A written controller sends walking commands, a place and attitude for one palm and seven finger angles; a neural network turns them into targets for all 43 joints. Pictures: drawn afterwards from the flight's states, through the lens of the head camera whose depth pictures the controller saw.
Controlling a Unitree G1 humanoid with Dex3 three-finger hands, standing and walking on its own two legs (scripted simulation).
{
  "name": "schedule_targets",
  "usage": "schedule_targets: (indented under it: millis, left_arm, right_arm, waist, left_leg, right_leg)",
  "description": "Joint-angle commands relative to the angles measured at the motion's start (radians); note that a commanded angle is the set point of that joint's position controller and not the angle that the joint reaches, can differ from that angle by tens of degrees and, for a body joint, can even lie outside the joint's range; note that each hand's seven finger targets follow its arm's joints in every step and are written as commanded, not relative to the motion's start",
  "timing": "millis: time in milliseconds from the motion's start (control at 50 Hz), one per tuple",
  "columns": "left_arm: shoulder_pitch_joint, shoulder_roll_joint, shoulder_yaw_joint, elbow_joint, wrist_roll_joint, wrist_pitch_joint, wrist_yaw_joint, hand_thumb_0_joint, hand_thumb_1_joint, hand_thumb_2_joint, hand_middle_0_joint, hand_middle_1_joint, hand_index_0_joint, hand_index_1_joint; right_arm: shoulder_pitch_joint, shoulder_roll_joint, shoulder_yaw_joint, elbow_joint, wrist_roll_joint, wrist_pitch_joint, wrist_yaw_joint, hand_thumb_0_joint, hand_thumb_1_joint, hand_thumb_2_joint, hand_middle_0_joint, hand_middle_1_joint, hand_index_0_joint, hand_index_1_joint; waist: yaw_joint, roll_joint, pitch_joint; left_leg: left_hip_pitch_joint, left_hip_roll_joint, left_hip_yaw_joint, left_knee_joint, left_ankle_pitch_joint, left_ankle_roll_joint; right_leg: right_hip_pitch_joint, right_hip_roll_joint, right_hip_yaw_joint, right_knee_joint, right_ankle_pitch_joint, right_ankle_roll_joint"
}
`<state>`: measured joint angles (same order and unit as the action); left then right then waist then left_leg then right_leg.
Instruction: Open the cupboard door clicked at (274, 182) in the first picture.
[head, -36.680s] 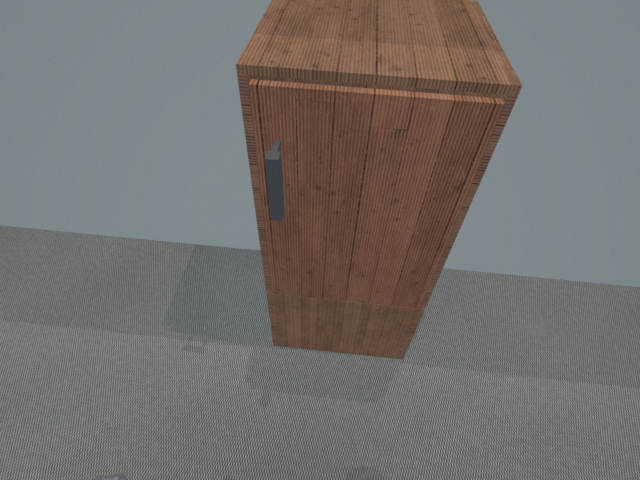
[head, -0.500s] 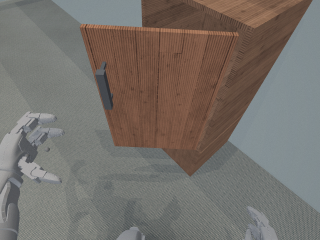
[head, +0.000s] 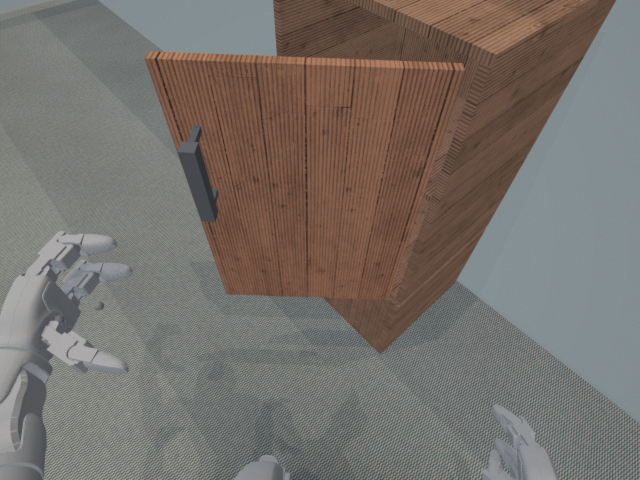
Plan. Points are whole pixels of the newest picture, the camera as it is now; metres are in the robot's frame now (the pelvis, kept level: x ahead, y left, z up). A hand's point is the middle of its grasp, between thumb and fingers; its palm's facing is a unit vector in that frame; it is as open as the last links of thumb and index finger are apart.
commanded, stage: move the hooked fingers beside the handle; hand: left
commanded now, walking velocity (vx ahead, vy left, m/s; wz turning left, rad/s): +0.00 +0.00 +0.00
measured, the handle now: (203, 175) +0.53 +0.22 +0.05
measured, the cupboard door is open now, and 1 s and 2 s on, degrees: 46 46 46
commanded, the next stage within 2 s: none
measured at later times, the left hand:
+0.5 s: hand (117, 258) +0.35 +0.28 +0.07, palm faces +0.04 -1.00 -0.02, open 14.0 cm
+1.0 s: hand (134, 223) +0.41 +0.28 +0.07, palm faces +0.04 -1.00 +0.00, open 14.0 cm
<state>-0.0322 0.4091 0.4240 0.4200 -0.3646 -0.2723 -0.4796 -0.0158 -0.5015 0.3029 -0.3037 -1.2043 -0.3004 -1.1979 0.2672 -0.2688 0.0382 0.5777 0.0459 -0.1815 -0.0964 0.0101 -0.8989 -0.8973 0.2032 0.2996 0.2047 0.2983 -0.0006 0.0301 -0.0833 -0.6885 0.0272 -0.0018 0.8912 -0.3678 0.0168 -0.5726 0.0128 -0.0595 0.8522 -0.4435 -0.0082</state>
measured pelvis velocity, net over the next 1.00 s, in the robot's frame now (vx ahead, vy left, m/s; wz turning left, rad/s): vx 0.00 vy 0.01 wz -0.03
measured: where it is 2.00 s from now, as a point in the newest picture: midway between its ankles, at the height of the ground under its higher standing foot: outside the picture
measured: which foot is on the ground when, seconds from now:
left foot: down 0.00-1.00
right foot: down 0.00-1.00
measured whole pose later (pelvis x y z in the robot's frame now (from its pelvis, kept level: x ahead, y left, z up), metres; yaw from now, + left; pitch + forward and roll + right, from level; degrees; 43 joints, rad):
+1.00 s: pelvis +0.00 +0.01 -0.01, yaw -2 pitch +15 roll -3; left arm -0.55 0.54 0.47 0.94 -0.23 -0.34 -0.46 -0.02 -0.50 0.30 -0.30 -1.20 -0.30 -1.20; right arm 0.34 -0.27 0.04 0.61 0.03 -0.04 -0.07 0.01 -0.90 -0.90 0.20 0.30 0.21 0.30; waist -0.08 0.01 -0.10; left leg -0.84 0.04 0.02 0.96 -0.39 0.04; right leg -0.72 0.02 -0.04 0.91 -0.45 0.01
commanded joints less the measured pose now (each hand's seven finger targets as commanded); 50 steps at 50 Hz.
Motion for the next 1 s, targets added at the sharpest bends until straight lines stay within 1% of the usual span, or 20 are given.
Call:
schedule_targets:
  millis: [0, 80, 120, 140, 180, 220, 240, 300, 340, 480, 540, 580, 620, 640, 680, 760, 820, 860, 900, 980]
  left_arm:
    - [-0.284, 0.284, 0.1, -0.172, -0.015, -0.064, -0.001, 0.0, -0.5, 0.3, -0.3, -1.2, -0.3, -1.2]
    - [-0.374, 0.283, 0.082, -0.122, -0.003, -0.078, -0.014, 0.0, -0.5, 0.3, -0.3, -1.2, -0.3, -1.2]
    - [-0.365, 0.32, 0.107, -0.09, 0.003, -0.079, -0.021, 0.0, -0.5, 0.3, -0.3, -1.2, -0.3, -1.2]
    - [-0.402, 0.307, 0.085, -0.089, 0.006, -0.08, -0.025, 0.0, -0.5, 0.3, -0.3, -1.2, -0.3, -1.2]
    - [-0.389, 0.326, 0.109, -0.035, 0.005, -0.076, -0.026, 0.0, -0.5, 0.3, -0.3, -1.2, -0.3, -1.2]
    - [-0.427, 0.34, 0.11, -0.003, 0.011, -0.072, -0.025, 0.0, -0.5, 0.3, -0.3, -1.2, -0.3, -1.2]
    - [-0.454, 0.316, 0.087, 0.017, 0.013, -0.067, -0.027, 0.0, -0.5, 0.3, -0.3, -1.2, -0.3, -1.2]
    - [-0.491, 0.385, 0.132, 0.061, 0.023, -0.076, -0.024, 0.0, -0.5, 0.3, -0.3, -1.2, -0.3, -1.2]
    - [-0.521, 0.365, 0.108, 0.044, 0.031, -0.09, -0.026, 0.0, -0.5, 0.3, -0.3, -1.2, -0.3, -1.2]
    - [-0.555, 0.407, 0.143, 0.132, 0.042, -0.097, -0.022, 0.0, -0.5, 0.3, -0.3, -1.2, -0.3, -1.2]
    - [-0.621, 0.377, 0.103, 0.128, 0.052, -0.105, -0.021, 0.0, -0.5, 0.3, -0.3, -1.2, -0.3, -1.2]
    - [-0.646, 0.405, 0.123, 0.14, 0.057, -0.114, -0.013, 0.0, -0.5, 0.3, -0.3, -1.2, -0.3, -1.2]
    - [-0.656, 0.384, 0.103, 0.143, 0.062, -0.119, -0.013, 0.0, -0.5, 0.3, -0.3, -1.2, -0.3, -1.2]
    - [-0.669, 0.394, 0.112, 0.177, 0.063, -0.115, -0.011, 0.0, -0.5, 0.3, -0.3, -1.2, -0.3, -1.2]
    - [-0.722, 0.395, 0.097, 0.217, 0.076, -0.113, -0.006, 0.0, -0.5, 0.3, -0.3, -1.2, -0.3, -1.2]
    - [-0.784, 0.41, 0.095, 0.23, 0.098, -0.126, 0.004, 0.0, -0.5, 0.3, -0.3, -1.2, -0.3, -1.2]
    - [-0.788, 0.426, 0.112, 0.232, 0.101, -0.138, 0.014, 0.0, -0.5, 0.3, -0.3, -1.2, -0.3, -1.2]
    - [-0.795, 0.41, 0.101, 0.259, 0.101, -0.132, 0.018, 0.0, -0.5, 0.3, -0.3, -1.2, -0.3, -1.2]
    - [-0.812, 0.437, 0.116, 0.317, 0.108, -0.126, 0.02, 0.0, -0.5, 0.3, -0.3, -1.2, -0.3, -1.2]
    - [-0.902, 0.443, 0.096, 0.344, 0.131, -0.14, 0.022, 0.0, -0.5, 0.3, -0.3, -1.2, -0.3, -1.2]
  right_arm:
    - [-0.015, -0.158, -0.064, -0.115, 0.002, -0.047, -0.015, 0.0, -0.9, -0.9, 0.2, 0.3, 0.2, 0.3]
    - [-0.01, -0.156, -0.063, -0.105, 0.004, -0.045, -0.021, 0.0, -0.9, -0.9, 0.2, 0.3, 0.2, 0.3]
    - [-0.001, -0.159, -0.063, -0.099, 0.002, -0.041, -0.021, 0.0, -0.9, -0.9, 0.2, 0.3, 0.2, 0.3]
    - [-0.002, -0.158, -0.063, -0.099, 0.005, -0.038, -0.02, 0.0, -0.9, -0.9, 0.2, 0.3, 0.2, 0.3]
    - [0.003, -0.161, -0.064, -0.097, 0.006, -0.032, -0.02, 0.0, -0.9, -0.9, 0.2, 0.3, 0.2, 0.3]
    - [0.009, -0.165, -0.064, -0.095, 0.006, -0.024, -0.02, 0.0, -0.9, -0.9, 0.2, 0.3, 0.2, 0.3]
    - [0.011, -0.165, -0.063, -0.095, 0.005, -0.021, -0.018, 0.0, -0.9, -0.9, 0.2, 0.3, 0.2, 0.3]
    - [0.032, -0.173, -0.068, -0.088, 0.003, -0.01, -0.016, 0.0, -0.9, -0.9, 0.2, 0.3, 0.2, 0.3]
    - [0.038, -0.169, -0.069, -0.093, 0.004, -0.004, -0.011, 0.0, -0.9, -0.9, 0.2, 0.3, 0.2, 0.3]
    - [0.072, -0.178, -0.075, -0.08, 0.0, 0.023, -0.004, 0.0, -0.9, -0.9, 0.2, 0.3, 0.2, 0.3]
    - [0.082, -0.176, -0.076, -0.079, -0.001, 0.034, -0.001, 0.0, -0.9, -0.9, 0.2, 0.3, 0.2, 0.3]
    - [0.092, -0.182, -0.079, -0.07, -0.003, 0.04, -0.002, 0.0, -0.9, -0.9, 0.2, 0.3, 0.2, 0.3]
    - [0.097, -0.179, -0.079, -0.071, -0.005, 0.046, 0.001, 0.0, -0.9, -0.9, 0.2, 0.3, 0.2, 0.3]
    - [0.103, -0.183, -0.078, -0.065, -0.005, 0.051, 0.001, 0.0, -0.9, -0.9, 0.2, 0.3, 0.2, 0.3]
    - [0.106, -0.184, -0.076, -0.06, -0.003, 0.059, 0.001, 0.0, -0.9, -0.9, 0.2, 0.3, 0.2, 0.3]
    - [0.124, -0.186, -0.078, -0.056, -0.009, 0.072, 0.006, 0.0, -0.9, -0.9, 0.2, 0.3, 0.2, 0.3]
    - [0.135, -0.189, -0.079, -0.056, -0.014, 0.083, 0.013, 0.0, -0.9, -0.9, 0.2, 0.3, 0.2, 0.3]
    - [0.137, -0.187, -0.08, -0.054, -0.013, 0.092, 0.016, 0.0, -0.9, -0.9, 0.2, 0.3, 0.2, 0.3]
    - [0.148, -0.193, -0.077, -0.05, -0.013, 0.104, 0.015, 0.0, -0.9, -0.9, 0.2, 0.3, 0.2, 0.3]
    - [0.153, -0.193, -0.076, -0.049, -0.016, 0.12, 0.018, 0.0, -0.9, -0.9, 0.2, 0.3, 0.2, 0.3]
  waist:
    - [-0.028, 0.032, -0.21]
    - [-0.032, 0.064, -0.251]
    - [-0.02, 0.069, -0.274]
    - [-0.033, 0.064, -0.269]
    - [-0.023, 0.06, -0.259]
    - [-0.028, 0.045, -0.25]
    - [-0.035, 0.044, -0.248]
    - [-0.025, 0.033, -0.265]
    - [-0.03, 0.072, -0.303]
    - [-0.032, 0.071, -0.309]
    - [-0.049, 0.078, -0.326]
    - [-0.05, 0.088, -0.327]
    - [-0.052, 0.096, -0.349]
    - [-0.056, 0.066, -0.335]
    - [-0.064, 0.076, -0.304]
    - [-0.064, 0.121, -0.356]
    - [-0.059, 0.11, -0.399]
    - [-0.064, 0.11, -0.381]
    - [-0.071, 0.055, -0.351]
    - [-0.084, 0.109, -0.355]
  left_leg:
    - [0.223, -0.022, -0.022, -0.108, 0.163, 0.016]
    - [0.239, -0.024, -0.023, -0.106, 0.153, 0.016]
    - [0.233, -0.024, -0.019, -0.098, 0.179, 0.017]
    - [0.236, -0.023, -0.018, -0.097, 0.179, 0.018]
    - [0.223, -0.023, -0.02, -0.103, 0.164, 0.016]
    - [0.204, -0.022, -0.018, -0.102, 0.155, 0.017]
    - [0.2, -0.023, -0.017, -0.099, 0.15, 0.018]
    - [0.176, -0.021, -0.016, -0.086, 0.16, 0.019]
    - [0.213, -0.021, -0.017, -0.088, 0.191, 0.018]
    - [0.198, -0.016, -0.02, -0.085, 0.197, 0.017]
    - [0.225, -0.014, -0.024, -0.081, 0.209, 0.019]
    - [0.235, -0.009, -0.032, -0.083, 0.206, 0.017]
    - [0.26, -0.008, -0.034, -0.078, 0.226, 0.016]
    - [0.24, -0.007, -0.038, -0.079, 0.215, 0.015]
    - [0.222, -0.006, -0.043, -0.084, 0.181, 0.015]
    - [0.278, 0.001, -0.055, -0.072, 0.239, 0.007]
    - [0.298, 0.003, -0.059, -0.06, 0.285, 0.006]
    - [0.29, 0.005, -0.059, -0.059, 0.283, 0.005]
    - [0.238, 0.004, -0.052, -0.054, 0.264, 0.012]
    - [0.246, 0.004, -0.054, -0.05, 0.234, 0.009]
  right_leg:
    - [-0.014, 0.017, 0.031, -0.132, 0.205, -0.006]
    - [-0.018, 0.013, 0.037, -0.129, 0.19, -0.007]
    - [0.009, 0.012, 0.045, -0.125, 0.22, -0.009]
    - [-0.003, 0.012, 0.043, -0.124, 0.223, -0.007]
    - [-0.011, 0.013, 0.04, -0.125, 0.204, -0.009]
    - [-0.014, 0.013, 0.042, -0.125, 0.199, -0.007]
    - [-0.024, 0.012, 0.041, -0.123, 0.198, -0.005]
    - [-0.004, 0.012, 0.052, -0.117, 0.202, -0.008]
    - [-0.013, 0.015, 0.042, -0.105, 0.234, -0.01]
    - [-0.035, 0.022, 0.035, -0.093, 0.234, -0.011]
    - [-0.058, 0.026, 0.031, -0.089, 0.235, -0.011]
    - [-0.079, 0.028, 0.025, -0.087, 0.217, -0.014]
    - [-0.086, 0.03, 0.024, -0.083, 0.227, -0.015]
    - [-0.088, 0.03, 0.02, -0.082, 0.221, -0.014]
    - [-0.118, 0.029, 0.019, -0.082, 0.184, -0.014]
    - [-0.144, 0.03, 0.013, -0.065, 0.204, -0.02]
    - [-0.137, 0.034, 0.013, -0.055, 0.233, -0.021]
    - [-0.148, 0.033, 0.01, -0.056, 0.233, -0.019]
    - [-0.139, 0.036, 0.01, -0.055, 0.232, -0.019]
    - [-0.182, 0.035, 0.013, -0.051, 0.196, -0.018]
